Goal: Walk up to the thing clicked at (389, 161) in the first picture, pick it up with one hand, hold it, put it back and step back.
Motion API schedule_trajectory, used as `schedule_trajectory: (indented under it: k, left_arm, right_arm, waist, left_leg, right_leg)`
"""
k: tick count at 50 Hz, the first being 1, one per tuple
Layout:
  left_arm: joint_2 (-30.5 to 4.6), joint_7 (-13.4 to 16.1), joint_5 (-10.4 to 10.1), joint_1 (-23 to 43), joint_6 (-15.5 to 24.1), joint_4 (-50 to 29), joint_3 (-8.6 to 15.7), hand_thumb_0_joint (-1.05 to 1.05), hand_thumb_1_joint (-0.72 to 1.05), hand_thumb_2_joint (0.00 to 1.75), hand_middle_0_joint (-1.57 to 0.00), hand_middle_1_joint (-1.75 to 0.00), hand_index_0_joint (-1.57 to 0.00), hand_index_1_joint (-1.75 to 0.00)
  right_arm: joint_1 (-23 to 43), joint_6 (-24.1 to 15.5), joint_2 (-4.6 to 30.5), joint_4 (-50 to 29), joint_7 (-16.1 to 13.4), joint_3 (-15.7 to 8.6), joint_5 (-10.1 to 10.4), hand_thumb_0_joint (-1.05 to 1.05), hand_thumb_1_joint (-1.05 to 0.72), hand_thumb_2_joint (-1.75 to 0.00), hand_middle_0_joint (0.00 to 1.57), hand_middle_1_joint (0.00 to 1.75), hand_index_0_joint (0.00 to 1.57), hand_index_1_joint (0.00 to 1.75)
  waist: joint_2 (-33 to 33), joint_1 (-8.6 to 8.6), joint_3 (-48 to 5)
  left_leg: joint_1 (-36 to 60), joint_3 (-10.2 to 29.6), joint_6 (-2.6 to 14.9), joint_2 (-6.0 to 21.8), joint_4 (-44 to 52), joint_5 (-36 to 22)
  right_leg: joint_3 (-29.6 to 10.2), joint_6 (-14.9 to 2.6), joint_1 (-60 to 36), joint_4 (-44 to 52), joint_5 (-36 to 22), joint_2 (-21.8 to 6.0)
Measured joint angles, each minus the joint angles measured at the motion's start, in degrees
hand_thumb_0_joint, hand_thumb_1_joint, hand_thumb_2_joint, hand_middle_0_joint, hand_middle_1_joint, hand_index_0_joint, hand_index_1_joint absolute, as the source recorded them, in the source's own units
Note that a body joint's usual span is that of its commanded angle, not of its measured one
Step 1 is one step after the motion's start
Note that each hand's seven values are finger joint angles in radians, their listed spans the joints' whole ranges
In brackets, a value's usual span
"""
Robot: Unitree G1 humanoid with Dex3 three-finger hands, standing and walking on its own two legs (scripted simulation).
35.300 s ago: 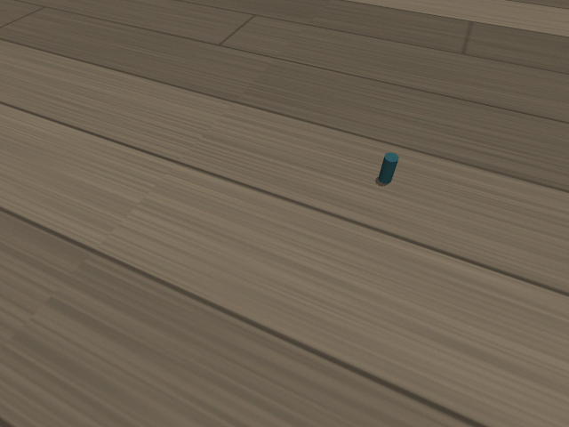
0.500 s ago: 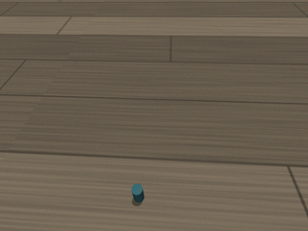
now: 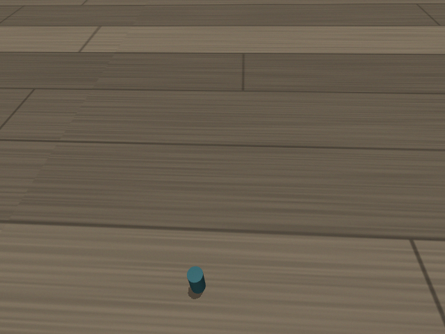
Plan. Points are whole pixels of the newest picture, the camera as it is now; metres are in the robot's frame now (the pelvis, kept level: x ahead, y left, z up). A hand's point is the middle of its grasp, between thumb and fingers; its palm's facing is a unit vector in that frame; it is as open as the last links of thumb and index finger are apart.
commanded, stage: stand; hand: left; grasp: from the side
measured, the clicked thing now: (196, 280) +0.43 +0.16 -0.71
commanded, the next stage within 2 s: step back in 1.04 s
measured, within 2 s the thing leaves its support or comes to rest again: neither
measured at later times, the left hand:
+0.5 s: hand out of the picture +0.09 +0.24 -0.15, palm faces -0.01 -0.94 -0.34, open 7.4 cm
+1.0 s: hand out of the picture +0.09 +0.24 -0.16, palm faces -0.04 -0.94 -0.34, open 7.4 cm
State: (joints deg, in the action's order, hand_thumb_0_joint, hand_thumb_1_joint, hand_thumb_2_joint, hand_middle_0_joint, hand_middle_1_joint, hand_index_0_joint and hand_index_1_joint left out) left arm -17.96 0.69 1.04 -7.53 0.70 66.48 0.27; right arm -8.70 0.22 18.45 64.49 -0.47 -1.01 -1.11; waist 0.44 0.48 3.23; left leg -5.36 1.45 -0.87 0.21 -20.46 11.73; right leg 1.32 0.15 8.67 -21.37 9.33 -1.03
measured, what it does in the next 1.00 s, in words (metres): stands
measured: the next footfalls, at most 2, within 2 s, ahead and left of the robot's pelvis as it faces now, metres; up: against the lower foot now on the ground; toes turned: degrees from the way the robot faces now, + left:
right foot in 1.76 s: -0.07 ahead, -0.03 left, +0.00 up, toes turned -1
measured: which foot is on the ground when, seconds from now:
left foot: down 0.00-1.00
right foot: down 0.00-1.00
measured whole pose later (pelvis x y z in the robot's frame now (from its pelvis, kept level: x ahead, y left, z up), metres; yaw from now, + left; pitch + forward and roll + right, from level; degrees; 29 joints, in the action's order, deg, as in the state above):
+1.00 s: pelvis +0.02 +0.00 +0.00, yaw -1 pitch -2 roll +0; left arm -18.7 0.1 0.6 -6.4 0.8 66.5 0.0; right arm -7.8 -0.1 19.4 65.6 0.0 -0.6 -0.8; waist 0.7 -0.2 3.1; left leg -4.2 0.6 -1.3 1.0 -17.7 11.8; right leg 0.5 -0.3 8.3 -19.6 9.5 -0.2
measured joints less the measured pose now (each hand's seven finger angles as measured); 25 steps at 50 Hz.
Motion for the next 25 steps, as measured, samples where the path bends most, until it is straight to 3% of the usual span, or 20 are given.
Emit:
schedule_trajectory:
  k: [25]
  left_arm:
    - [-0.28,-0.37,-0.45,2.26,0.08,0.57,0.02,0.01,0.90,0.90,-0.21,-0.30,-0.20,-0.30]
  right_arm:
    - [1.52,-0.60,0.53,0.76,-0.04,0.67,0.34,0.00,-0.91,-0.89,0.21,0.30,0.20,0.30]
  waist:
    - [0.33,-0.40,-0.49]
  left_leg:
    - [1.76,-0.59,-0.16,0.26,2.64,-0.30]
  right_leg:
    - [-0.54,-0.07,-1.02,1.54,0.03,0.28]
